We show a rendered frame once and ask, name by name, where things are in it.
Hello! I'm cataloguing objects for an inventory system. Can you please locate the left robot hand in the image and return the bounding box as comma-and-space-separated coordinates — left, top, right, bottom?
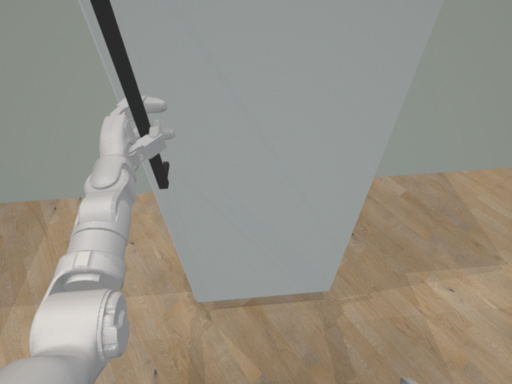
99, 96, 175, 172

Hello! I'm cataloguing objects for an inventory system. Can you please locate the handle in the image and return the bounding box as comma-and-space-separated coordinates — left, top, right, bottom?
90, 0, 170, 189

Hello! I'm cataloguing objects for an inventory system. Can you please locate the fridge door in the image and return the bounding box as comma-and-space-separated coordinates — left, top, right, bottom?
80, 0, 444, 302

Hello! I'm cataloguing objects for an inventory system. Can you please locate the robot left upper arm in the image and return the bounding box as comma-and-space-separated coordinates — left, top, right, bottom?
0, 289, 130, 384

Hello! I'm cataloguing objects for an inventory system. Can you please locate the left robot forearm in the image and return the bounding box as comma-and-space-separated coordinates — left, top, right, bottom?
29, 155, 138, 357

